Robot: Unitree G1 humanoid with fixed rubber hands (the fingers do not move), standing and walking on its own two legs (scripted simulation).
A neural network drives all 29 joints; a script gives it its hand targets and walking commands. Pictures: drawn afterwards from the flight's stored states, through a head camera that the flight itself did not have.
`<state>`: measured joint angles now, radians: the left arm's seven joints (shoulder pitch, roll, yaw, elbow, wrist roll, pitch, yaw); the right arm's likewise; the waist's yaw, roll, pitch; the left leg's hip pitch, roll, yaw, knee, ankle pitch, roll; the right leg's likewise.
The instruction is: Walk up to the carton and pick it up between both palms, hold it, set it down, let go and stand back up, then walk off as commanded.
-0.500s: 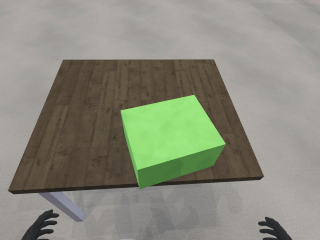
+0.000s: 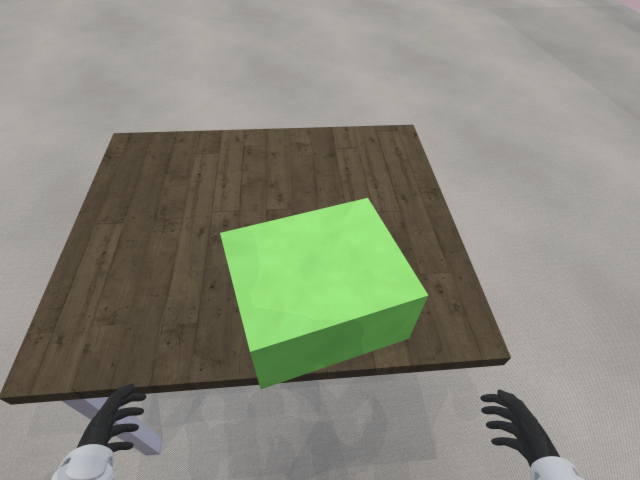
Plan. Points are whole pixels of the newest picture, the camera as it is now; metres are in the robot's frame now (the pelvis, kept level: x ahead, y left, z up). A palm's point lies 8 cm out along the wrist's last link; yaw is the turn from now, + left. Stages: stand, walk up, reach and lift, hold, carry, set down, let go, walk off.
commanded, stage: reach and lift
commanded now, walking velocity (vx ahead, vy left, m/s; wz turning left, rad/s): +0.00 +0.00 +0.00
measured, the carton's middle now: (317, 287) +0.43 +0.00 -0.09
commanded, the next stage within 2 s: none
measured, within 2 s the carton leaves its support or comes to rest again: neither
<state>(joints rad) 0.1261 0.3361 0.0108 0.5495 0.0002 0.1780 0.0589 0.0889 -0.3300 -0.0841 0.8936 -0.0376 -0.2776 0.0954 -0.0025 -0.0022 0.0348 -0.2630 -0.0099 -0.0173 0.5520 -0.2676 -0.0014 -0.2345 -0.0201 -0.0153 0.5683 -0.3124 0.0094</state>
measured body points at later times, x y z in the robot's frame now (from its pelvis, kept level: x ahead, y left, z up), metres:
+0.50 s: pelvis -0.02 -0.01 +0.00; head -0.02 +0.00 +0.45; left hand +0.18 +0.26 -0.04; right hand +0.17 -0.28 -0.06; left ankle +0.02 +0.12 -0.73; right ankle +0.00 -0.12 -0.73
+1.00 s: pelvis +0.00 -0.01 +0.00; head +0.00 +0.00 +0.45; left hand +0.21 +0.23 -0.02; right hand +0.19 -0.29 -0.03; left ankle +0.02 +0.12 -0.73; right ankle +0.00 -0.12 -0.73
